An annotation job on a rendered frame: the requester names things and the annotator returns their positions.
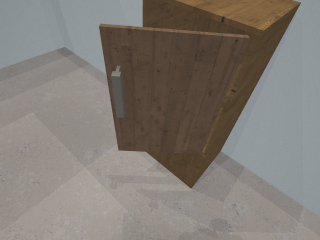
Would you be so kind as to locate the cupboard door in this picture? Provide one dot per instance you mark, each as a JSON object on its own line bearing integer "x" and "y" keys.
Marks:
{"x": 174, "y": 83}

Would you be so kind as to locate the handle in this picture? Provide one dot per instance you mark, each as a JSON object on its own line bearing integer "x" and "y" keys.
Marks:
{"x": 116, "y": 78}

